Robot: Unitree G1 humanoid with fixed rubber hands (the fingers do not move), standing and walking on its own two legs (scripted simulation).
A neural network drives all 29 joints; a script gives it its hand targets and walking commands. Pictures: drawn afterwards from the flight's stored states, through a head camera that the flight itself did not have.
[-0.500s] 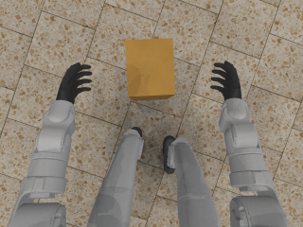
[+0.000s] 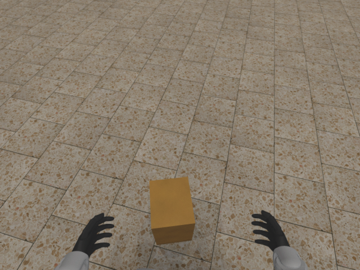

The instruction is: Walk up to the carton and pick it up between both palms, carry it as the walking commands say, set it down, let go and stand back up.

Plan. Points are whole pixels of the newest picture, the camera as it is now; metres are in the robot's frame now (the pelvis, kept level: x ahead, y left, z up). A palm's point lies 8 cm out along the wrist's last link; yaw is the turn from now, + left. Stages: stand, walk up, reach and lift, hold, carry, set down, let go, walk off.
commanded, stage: let go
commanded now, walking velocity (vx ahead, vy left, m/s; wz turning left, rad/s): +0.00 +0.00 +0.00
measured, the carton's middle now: (171, 212) +0.45 +0.06 -0.61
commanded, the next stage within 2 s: stand in 0.50 s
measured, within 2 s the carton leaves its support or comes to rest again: neither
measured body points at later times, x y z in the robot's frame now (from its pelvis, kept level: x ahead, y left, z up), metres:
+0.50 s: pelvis +0.05 -0.02 +0.01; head +0.06 -0.02 +0.46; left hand +0.21 +0.22 -0.07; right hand +0.23 -0.24 -0.07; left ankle +0.04 +0.11 -0.73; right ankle +0.02 -0.10 -0.73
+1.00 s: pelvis +0.04 -0.01 +0.01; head -0.06 +0.01 +0.45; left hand +0.13 +0.28 -0.10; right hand +0.13 -0.30 -0.08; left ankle +0.04 +0.11 -0.73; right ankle +0.02 -0.10 -0.73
